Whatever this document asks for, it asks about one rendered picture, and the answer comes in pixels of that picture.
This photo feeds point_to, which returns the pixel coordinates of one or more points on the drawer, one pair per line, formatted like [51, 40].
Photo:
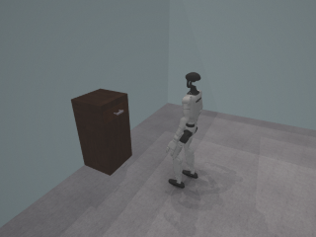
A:
[109, 115]

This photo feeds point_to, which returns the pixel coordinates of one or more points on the right robot foot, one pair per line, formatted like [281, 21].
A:
[188, 173]

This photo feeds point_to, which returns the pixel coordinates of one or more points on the robot left upper arm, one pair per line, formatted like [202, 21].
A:
[186, 102]

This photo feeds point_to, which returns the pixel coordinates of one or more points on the left robot shin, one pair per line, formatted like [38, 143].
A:
[178, 169]

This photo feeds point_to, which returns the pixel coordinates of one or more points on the robot left hand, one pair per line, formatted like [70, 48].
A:
[173, 145]

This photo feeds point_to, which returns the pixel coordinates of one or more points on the cabinet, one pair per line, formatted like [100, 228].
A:
[105, 146]

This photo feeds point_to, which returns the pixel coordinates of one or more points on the handle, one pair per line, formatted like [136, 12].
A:
[120, 111]

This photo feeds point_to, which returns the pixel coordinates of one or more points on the robot right upper arm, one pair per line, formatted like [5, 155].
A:
[201, 104]

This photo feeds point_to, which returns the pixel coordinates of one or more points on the robot left forearm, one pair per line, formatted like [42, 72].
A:
[180, 130]

